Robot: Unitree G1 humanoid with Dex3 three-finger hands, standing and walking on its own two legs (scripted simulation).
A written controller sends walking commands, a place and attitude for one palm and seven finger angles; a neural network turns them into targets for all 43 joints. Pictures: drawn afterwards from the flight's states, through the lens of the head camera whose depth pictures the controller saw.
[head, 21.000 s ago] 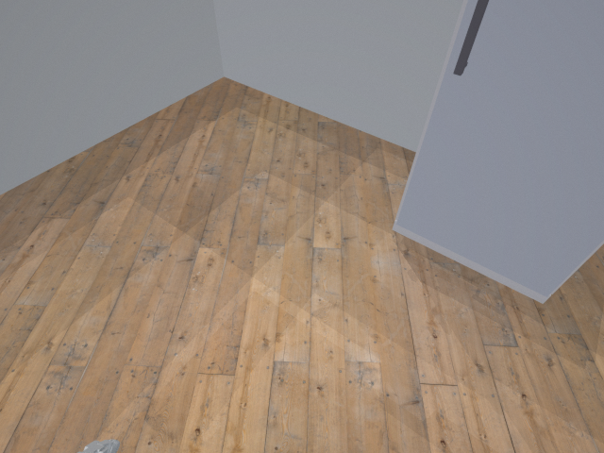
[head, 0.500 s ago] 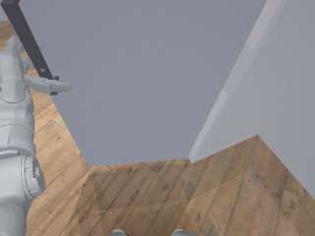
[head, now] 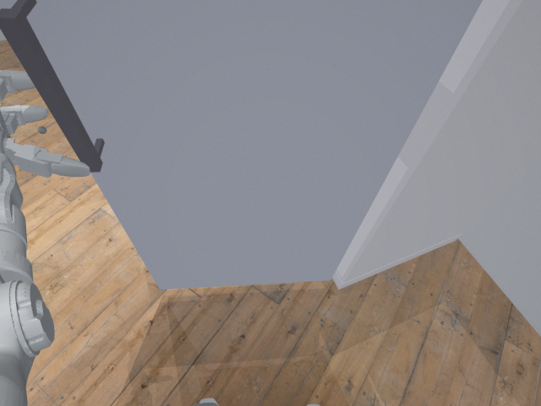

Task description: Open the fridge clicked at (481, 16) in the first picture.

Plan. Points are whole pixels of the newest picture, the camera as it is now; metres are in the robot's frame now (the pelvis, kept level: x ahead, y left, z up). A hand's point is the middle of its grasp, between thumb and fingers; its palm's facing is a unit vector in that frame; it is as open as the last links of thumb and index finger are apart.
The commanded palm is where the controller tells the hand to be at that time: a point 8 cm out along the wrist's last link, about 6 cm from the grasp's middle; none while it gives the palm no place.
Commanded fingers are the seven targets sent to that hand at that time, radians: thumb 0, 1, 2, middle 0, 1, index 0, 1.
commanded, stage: slip the hand off the handle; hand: left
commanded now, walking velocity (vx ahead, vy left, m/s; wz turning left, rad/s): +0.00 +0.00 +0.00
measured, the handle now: (65, 97) +0.50 +0.28 +0.16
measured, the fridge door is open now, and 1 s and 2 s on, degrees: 71 71 71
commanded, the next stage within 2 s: draw the hand back to the body in 1.14 s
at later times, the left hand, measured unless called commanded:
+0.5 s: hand out of the picture +0.42 +0.35 +0.15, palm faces +0.33 -0.92 -0.23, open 14.6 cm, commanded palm +0.37 +0.38 +0.16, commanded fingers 0.00 -0.55 0.20 -0.25 -1.15 -0.25 -1.15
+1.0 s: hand out of the picture +0.33 +0.34 +0.14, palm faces +0.36 -0.91 -0.23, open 14.7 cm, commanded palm +0.28 +0.37 +0.16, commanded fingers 0.00 -0.55 0.20 -0.25 -1.15 -0.25 -1.15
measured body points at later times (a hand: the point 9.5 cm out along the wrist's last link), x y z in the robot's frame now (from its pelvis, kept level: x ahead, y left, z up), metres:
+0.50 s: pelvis +0.04 +0.01 +0.00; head +0.08 +0.02 +0.45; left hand +0.40 +0.40 +0.16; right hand +0.11 -0.26 -0.10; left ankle +0.03 +0.11 -0.72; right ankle +0.01 -0.12 -0.72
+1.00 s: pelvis +0.01 +0.00 +0.00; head +0.02 +0.01 +0.45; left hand +0.30 +0.39 +0.16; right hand +0.16 -0.24 -0.08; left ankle +0.03 +0.11 -0.72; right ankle +0.01 -0.12 -0.72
